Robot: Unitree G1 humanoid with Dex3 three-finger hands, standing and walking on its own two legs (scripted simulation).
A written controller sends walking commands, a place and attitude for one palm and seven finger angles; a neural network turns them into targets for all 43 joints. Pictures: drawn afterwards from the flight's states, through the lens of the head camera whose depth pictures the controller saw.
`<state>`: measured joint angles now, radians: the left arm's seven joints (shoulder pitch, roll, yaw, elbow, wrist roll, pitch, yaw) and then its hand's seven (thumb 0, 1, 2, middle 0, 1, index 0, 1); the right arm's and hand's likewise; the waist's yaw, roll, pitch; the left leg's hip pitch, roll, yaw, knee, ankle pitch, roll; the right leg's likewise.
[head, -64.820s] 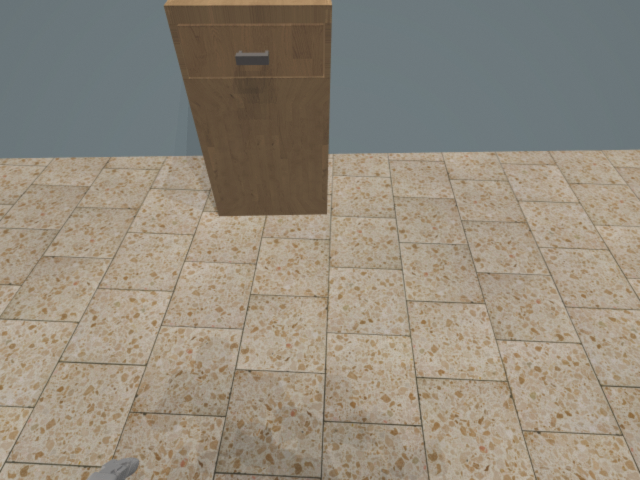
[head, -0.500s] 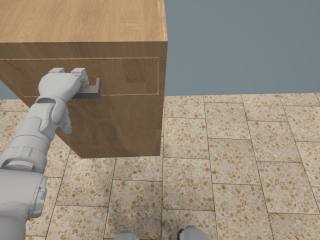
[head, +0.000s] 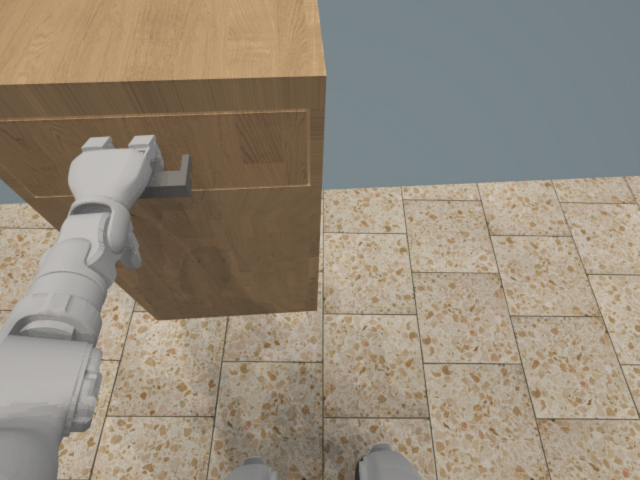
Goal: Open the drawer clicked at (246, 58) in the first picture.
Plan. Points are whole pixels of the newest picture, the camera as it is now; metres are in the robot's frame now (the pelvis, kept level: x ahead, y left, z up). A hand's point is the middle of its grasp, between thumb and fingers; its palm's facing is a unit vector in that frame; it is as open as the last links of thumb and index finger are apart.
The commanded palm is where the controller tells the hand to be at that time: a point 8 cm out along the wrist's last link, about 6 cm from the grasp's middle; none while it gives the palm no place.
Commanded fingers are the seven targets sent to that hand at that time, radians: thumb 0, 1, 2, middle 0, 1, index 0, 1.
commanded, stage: lower the fingers behind the handle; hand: left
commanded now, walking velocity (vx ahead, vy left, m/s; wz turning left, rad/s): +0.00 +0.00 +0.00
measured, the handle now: (155, 173) +0.54 +0.22 +0.00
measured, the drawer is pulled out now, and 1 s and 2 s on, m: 0.00 0.00 0.04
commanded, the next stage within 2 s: close the thumb around the handle in 0.74 s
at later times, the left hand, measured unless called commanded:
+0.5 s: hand (135, 212) +0.48 +0.25 -0.01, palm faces -0.10 +0.01 -1.00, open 14.0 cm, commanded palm +0.47 +0.23 +0.04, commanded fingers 0.00 -0.50 0.30 -0.30 -1.20 -0.30 -1.20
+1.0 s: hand (136, 211) +0.48 +0.25 -0.02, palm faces -0.09 -0.01 -1.00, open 13.3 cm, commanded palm +0.47 +0.24 +0.04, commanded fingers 0.00 0.00 0.52 -0.34 -1.25 -0.34 -1.25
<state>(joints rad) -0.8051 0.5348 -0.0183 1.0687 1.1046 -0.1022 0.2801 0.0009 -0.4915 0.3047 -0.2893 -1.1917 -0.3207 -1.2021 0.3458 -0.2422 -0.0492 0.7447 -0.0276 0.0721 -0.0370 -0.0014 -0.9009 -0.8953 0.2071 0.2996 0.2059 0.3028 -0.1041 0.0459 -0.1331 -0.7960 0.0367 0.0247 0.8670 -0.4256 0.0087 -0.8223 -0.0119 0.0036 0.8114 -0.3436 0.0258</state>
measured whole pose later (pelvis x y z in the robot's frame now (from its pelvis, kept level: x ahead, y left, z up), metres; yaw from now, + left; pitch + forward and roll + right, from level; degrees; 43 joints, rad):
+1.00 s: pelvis -0.01 +0.00 -0.02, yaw +0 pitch +25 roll -2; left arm -0.86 0.56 0.00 1.08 1.12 -0.11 0.32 0.00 -0.39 0.35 -0.33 -1.22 -0.31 -1.21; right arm 0.33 -0.25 -0.05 0.74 -0.04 0.05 -0.03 0.00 -0.90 -0.90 0.21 0.30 0.21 0.30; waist -0.12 0.04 -0.14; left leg -0.97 0.04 0.01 1.00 -0.47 0.01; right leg -0.98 -0.01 -0.01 0.93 -0.38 0.03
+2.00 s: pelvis +0.01 +0.00 -0.01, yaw +0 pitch +21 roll -2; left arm -0.60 0.46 0.00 0.90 1.10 -0.09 0.37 0.00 0.65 0.83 -0.34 -1.32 -0.35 -1.35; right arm 0.30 -0.24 -0.08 0.74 -0.03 0.09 -0.03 0.00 -0.90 -0.90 0.21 0.30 0.20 0.30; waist -0.06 0.05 -0.15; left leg -0.82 0.04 0.02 0.92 -0.47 0.01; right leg -0.84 -0.01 0.00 0.86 -0.38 0.03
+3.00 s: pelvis +0.01 +0.00 +0.01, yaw +0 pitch +14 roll -1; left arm -0.14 0.38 -0.03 0.50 1.09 -0.05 0.43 0.01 0.66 0.84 -0.32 -1.35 -0.37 -1.35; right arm 0.18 -0.24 -0.06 0.68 -0.02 0.05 -0.04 0.00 -0.90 -0.90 0.21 0.30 0.20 0.30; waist 0.01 0.04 -0.13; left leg -0.65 0.03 0.03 0.85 -0.45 0.00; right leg -0.69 -0.01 0.01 0.82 -0.38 0.02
